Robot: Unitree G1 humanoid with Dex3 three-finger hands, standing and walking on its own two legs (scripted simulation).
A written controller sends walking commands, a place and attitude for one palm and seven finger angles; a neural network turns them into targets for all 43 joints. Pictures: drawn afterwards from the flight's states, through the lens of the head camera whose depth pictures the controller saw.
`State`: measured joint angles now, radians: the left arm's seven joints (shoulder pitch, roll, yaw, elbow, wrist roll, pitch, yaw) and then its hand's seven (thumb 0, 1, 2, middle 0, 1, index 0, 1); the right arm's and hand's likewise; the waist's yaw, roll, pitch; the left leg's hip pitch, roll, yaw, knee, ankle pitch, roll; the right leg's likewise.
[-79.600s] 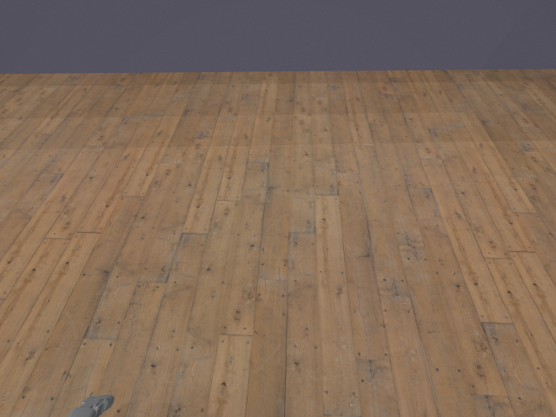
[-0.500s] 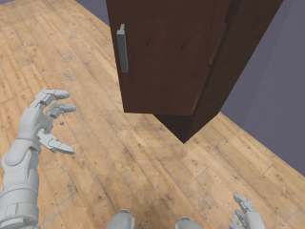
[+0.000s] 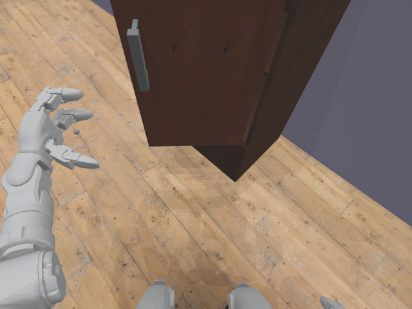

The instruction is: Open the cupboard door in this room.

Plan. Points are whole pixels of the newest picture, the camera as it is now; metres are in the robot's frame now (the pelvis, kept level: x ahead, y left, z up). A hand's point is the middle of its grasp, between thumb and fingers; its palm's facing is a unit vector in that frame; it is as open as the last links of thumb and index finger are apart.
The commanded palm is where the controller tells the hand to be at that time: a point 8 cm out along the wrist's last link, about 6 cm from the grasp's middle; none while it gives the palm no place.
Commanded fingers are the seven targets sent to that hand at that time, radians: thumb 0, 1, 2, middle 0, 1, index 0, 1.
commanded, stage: move the hooked fingers beside the handle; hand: left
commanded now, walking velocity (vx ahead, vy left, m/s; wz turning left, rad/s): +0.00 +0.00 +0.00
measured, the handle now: (140, 57) +0.64 +0.16 +0.07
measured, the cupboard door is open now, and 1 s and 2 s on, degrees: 47 47 47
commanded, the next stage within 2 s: slide the fingers in behind the handle in 1.66 s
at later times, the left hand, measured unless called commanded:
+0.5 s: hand (87, 98) +0.50 +0.24 +0.08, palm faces +0.03 -1.00 -0.01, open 14.0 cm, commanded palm +0.49 +0.28 +0.07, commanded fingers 0.00 -0.50 0.30 -0.30 -1.20 -0.30 -1.20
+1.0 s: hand (97, 74) +0.58 +0.24 +0.07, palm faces +0.03 -1.00 -0.01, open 14.0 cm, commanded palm +0.56 +0.27 +0.06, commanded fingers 0.00 -0.50 0.30 -0.30 -1.20 -0.30 -1.20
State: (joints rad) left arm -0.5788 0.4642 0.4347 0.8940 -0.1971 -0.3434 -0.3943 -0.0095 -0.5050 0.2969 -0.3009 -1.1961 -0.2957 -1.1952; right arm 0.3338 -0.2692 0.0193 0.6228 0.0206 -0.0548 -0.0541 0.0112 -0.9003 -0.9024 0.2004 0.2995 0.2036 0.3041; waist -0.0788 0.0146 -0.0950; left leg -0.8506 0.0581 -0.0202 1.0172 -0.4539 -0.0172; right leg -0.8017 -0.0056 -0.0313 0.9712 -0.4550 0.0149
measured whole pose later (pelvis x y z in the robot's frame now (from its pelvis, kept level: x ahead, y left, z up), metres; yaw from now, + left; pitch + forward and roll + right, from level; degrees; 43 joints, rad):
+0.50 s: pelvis -0.01 +0.00 -0.01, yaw -1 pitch +21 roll -3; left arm -0.91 0.64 0.50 1.20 -0.10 -0.36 -0.37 -0.01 -0.50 0.30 -0.30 -1.20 -0.30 -1.20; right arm 0.38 -0.27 0.04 0.63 0.00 0.02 -0.04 0.01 -0.90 -0.90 0.20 0.30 0.20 0.30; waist -0.17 0.02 -0.10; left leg -1.00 0.08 -0.03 1.09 -0.46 -0.02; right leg -0.95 0.01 -0.03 1.02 -0.45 0.02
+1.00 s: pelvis -0.01 +0.02 -0.03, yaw -3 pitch +28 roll -5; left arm -1.16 0.81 0.53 1.31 0.00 -0.30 -0.32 -0.01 -0.50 0.30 -0.30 -1.20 -0.30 -1.19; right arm 0.44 -0.27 0.08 0.60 -0.04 0.07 0.00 0.00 -0.90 -0.90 0.20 0.30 0.20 0.30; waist -0.26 0.04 -0.08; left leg -1.16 0.09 -0.03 1.15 -0.48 0.01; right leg -1.09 0.02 -0.03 1.04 -0.44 0.04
